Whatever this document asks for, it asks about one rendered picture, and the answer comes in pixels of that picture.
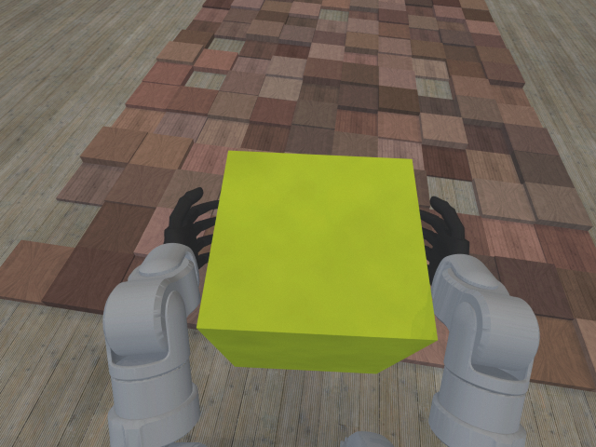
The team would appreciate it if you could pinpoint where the robot left hand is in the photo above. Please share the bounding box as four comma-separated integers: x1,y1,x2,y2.
163,187,219,269

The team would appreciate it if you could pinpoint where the robot right forearm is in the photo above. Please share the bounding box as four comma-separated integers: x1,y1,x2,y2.
428,254,540,447

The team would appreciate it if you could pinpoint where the robot left forearm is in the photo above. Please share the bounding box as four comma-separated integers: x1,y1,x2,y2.
102,243,201,447

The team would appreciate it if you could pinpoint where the robot right hand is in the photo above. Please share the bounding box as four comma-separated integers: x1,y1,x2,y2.
419,196,469,285

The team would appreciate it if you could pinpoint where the carton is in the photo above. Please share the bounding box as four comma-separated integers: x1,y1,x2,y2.
196,151,438,373

